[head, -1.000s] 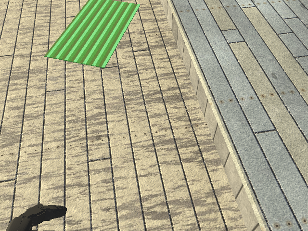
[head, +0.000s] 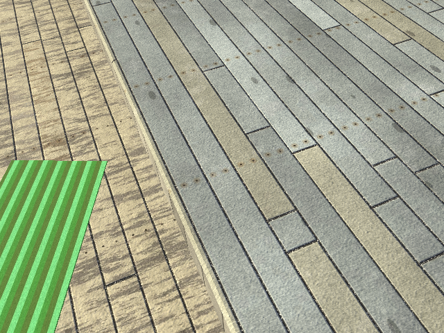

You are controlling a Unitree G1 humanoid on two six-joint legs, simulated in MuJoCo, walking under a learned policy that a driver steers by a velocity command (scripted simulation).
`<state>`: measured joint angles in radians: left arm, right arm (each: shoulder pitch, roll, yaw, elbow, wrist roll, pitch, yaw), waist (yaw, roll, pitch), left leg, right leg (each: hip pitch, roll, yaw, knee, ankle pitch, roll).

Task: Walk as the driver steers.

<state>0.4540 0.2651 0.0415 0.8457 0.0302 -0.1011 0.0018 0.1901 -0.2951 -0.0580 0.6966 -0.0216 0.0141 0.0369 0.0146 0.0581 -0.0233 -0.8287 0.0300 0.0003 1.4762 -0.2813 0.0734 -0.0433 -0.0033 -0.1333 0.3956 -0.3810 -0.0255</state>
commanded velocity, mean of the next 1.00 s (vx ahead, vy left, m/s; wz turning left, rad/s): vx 1.00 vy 0.00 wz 0.71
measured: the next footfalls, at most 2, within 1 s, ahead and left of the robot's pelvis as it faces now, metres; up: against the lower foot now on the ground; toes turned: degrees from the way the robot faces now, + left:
left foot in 0.20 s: +0.33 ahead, +0.08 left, +0.00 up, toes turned +13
right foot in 0.56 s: +0.71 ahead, +0.08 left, +0.15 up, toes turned +30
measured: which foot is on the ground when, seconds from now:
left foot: up 0.00-0.18, down 0.20-0.56, up 0.58-0.96, down 0.98-1.00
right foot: down 0.00-0.16, up 0.18-0.54, down 0.56-0.98, up 1.00-1.00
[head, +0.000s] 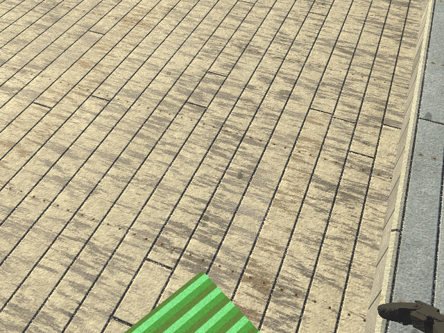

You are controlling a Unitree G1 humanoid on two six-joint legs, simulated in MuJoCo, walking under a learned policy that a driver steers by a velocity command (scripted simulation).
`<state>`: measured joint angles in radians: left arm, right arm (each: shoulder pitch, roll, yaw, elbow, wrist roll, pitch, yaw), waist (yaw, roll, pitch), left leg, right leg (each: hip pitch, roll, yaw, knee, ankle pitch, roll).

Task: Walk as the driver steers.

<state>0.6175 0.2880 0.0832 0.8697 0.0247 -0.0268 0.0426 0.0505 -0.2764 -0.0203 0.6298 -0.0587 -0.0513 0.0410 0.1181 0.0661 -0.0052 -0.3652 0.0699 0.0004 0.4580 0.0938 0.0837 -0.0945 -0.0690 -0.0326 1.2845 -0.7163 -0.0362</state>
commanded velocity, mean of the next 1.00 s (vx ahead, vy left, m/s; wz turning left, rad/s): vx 1.00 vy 0.00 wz -0.85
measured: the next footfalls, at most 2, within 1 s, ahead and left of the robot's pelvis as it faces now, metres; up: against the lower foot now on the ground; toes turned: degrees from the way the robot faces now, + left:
right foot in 0.34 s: +0.51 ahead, -0.09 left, +0.00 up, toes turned -18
left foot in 0.74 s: +0.99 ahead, -0.13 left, +0.00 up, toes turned -39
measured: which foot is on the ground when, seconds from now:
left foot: down 0.00-0.32, up 0.34-0.72, down 0.74-1.00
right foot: up 0.00-0.32, down 0.34-0.76, up 0.78-1.00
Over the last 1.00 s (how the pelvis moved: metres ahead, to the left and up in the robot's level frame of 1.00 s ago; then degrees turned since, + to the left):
0.80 0.39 0.02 39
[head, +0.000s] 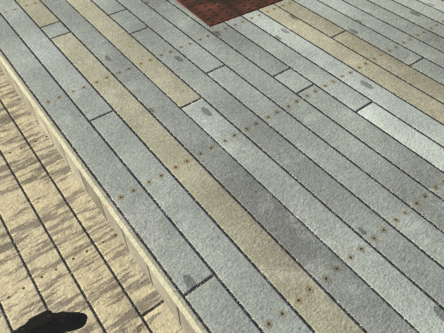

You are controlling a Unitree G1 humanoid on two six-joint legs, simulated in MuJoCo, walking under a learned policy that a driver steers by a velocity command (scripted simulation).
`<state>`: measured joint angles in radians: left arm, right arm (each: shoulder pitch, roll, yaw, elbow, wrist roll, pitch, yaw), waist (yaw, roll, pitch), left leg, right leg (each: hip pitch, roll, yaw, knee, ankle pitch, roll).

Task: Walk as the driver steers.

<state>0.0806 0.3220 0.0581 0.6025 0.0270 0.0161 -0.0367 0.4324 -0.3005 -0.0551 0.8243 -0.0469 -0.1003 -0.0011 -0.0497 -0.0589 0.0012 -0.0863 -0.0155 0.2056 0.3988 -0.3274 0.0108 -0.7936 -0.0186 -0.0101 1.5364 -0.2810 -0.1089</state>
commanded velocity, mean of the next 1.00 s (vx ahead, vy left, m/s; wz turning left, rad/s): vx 0.37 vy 0.00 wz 0.26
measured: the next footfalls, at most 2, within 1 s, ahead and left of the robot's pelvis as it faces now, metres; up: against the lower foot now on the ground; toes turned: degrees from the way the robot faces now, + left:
right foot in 0.24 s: +0.41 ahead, -0.08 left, +0.15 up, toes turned -13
left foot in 0.68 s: +0.70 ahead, +0.09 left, +0.15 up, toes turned +2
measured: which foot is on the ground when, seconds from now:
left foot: down 0.00-0.24, up 0.26-0.66, down 0.68-1.00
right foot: up 0.00-0.22, down 0.24-0.68, up 0.70-1.00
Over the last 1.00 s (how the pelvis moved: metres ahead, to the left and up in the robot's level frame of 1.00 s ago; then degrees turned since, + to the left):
0.93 -0.22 -0.02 -50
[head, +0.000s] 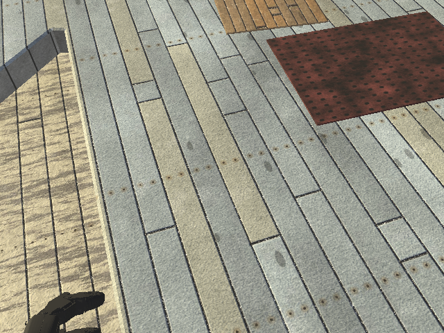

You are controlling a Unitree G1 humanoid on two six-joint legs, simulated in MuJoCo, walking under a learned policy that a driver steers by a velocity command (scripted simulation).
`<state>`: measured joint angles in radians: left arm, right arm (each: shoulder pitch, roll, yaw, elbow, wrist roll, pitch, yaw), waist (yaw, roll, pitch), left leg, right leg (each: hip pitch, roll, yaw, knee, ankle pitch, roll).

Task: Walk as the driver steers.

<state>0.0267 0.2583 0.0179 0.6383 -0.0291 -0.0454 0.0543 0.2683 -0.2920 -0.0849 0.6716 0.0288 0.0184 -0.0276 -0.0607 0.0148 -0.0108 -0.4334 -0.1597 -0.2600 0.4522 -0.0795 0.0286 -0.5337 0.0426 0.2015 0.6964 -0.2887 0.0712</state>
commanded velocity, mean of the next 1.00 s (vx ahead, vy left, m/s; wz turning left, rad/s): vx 0.01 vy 0.00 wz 0.69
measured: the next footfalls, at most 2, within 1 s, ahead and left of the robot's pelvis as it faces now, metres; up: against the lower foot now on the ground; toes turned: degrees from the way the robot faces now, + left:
right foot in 0.06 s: +0.13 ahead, -0.14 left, +0.00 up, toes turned +14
left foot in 0.42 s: +0.02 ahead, +0.11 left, +0.00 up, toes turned +29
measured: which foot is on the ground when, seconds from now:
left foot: down 0.00-0.04, up 0.06-0.40, down 0.42-0.94, up 0.96-1.00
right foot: up 0.00-0.04, down 0.06-0.42, up 0.44-0.84, down 0.86-1.00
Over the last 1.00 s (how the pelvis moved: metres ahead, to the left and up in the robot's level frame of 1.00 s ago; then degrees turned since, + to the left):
0.61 -0.02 0.15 19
